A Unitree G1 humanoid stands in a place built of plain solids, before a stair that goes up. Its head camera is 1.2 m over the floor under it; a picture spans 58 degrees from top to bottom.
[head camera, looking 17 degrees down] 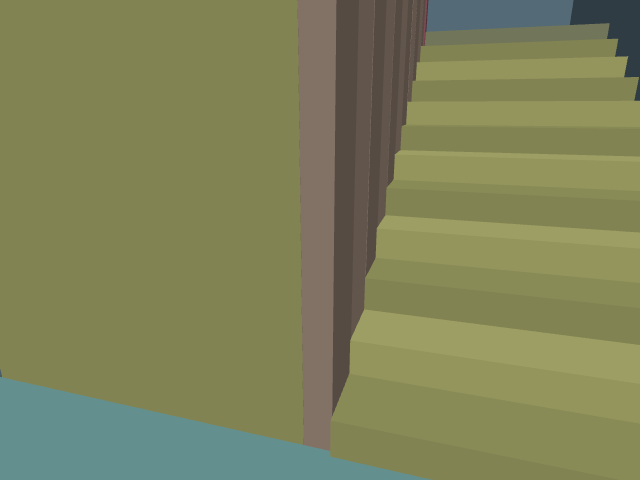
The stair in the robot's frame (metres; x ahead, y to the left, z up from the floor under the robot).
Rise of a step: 0.16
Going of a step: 0.29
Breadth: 1.48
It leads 17 degrees to the right of straight ahead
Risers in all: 12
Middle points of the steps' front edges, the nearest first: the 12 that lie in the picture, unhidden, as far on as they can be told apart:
1.05 -0.75 0.16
1.33 -0.83 0.31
1.60 -0.91 0.47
1.88 -0.99 0.62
2.16 -1.08 0.78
2.44 -1.16 0.93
2.72 -1.24 1.09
2.99 -1.33 1.24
3.27 -1.41 1.40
3.55 -1.49 1.55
3.83 -1.57 1.71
4.11 -1.66 1.86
